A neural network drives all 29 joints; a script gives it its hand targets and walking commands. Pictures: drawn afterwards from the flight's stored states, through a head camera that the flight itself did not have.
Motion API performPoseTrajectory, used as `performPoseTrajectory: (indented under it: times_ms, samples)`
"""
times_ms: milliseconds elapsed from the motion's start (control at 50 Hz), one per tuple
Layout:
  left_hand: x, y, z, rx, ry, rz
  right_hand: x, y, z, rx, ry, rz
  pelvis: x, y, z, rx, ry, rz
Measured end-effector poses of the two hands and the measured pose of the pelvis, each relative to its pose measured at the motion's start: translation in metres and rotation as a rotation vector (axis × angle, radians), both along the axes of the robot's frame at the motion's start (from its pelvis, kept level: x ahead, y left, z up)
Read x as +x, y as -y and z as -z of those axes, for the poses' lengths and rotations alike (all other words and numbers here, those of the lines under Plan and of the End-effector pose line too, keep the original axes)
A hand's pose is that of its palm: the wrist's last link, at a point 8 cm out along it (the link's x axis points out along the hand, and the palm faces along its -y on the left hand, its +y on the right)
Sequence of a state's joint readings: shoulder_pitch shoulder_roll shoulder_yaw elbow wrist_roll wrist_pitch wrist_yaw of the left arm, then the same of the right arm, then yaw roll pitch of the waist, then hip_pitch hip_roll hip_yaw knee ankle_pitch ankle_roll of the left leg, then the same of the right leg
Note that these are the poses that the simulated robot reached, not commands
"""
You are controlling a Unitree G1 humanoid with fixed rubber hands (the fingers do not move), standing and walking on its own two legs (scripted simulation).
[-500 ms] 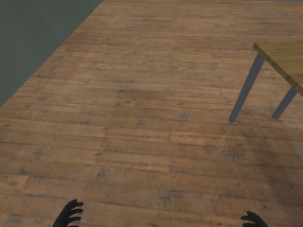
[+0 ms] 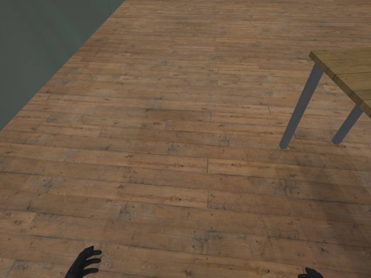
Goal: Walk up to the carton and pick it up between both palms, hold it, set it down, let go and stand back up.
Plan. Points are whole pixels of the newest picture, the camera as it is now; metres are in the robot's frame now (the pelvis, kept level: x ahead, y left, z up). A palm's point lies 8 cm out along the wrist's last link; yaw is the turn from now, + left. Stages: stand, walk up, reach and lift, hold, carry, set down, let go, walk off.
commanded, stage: stand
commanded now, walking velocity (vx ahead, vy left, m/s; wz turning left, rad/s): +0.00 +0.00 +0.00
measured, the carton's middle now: out of the picture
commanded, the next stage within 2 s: walk up in 1.94 s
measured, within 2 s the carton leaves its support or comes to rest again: neither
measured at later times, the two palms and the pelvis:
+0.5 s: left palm out of the picture +0.12 +0.26 -0.08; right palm out of the picture +0.07 -0.29 -0.10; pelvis -0.01 +0.00 +0.01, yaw +0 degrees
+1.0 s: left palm out of the picture +0.11 +0.27 -0.08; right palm out of the picture +0.05 -0.29 -0.10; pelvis -0.02 +0.00 +0.02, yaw +0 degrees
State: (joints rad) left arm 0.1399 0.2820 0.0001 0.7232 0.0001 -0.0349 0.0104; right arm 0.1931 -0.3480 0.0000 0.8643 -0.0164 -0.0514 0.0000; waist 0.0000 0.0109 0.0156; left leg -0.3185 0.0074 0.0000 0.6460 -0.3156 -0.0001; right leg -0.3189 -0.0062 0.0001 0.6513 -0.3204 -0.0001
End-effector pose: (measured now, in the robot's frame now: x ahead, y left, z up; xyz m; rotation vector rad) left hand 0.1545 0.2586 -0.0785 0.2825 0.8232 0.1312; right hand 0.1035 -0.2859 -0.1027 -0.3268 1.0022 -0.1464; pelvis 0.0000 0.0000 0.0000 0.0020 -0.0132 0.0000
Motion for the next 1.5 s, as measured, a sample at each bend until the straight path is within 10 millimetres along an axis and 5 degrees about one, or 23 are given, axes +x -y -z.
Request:
performPoseTrajectory:
  times_ms: [920, 1500]
  samples:
    - [-0.044, -0.007, 0.005, -0.006, -0.125, -0.033, -0.052, 0.004, -0.001, -0.004, -0.131, 0.049, -0.018, -0.002, -0.015, -0.003, -0.001, 0.0]
    - [-0.046, -0.008, 0.007, -0.008, -0.162, -0.043, -0.053, 0.006, -0.003, -0.006, -0.161, 0.058, -0.012, -0.001, -0.018, -0.003, -0.002, 0.0]
